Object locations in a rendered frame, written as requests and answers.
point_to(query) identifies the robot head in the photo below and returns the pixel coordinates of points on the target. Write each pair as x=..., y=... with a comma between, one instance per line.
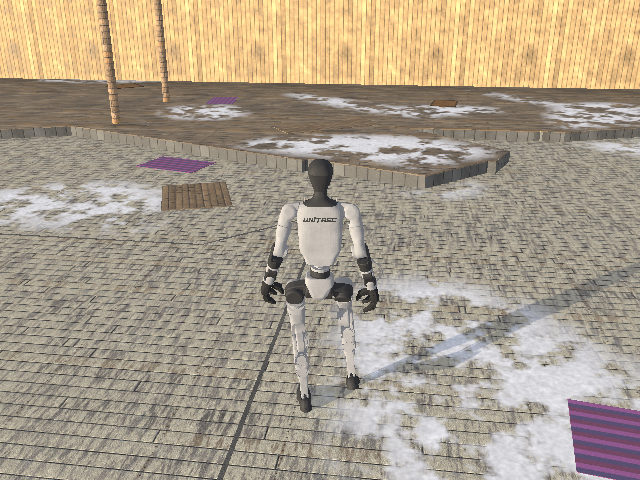
x=320, y=173

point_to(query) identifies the right robot forearm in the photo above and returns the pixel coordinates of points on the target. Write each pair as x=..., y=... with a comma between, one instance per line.
x=366, y=269

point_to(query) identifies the left robot upper arm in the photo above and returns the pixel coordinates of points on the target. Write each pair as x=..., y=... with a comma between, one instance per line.
x=289, y=211

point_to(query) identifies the robot left foot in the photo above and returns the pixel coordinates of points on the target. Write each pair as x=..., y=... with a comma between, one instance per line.
x=305, y=404

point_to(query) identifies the right robot hand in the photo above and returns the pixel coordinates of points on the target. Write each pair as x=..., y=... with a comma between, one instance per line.
x=373, y=296

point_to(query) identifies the left robot forearm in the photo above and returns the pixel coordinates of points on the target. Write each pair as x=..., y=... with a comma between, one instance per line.
x=272, y=268

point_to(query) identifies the left robot hand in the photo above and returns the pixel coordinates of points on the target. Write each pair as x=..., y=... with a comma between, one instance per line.
x=266, y=289

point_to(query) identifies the right robot upper arm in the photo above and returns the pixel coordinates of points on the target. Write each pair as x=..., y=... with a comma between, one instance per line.
x=352, y=213

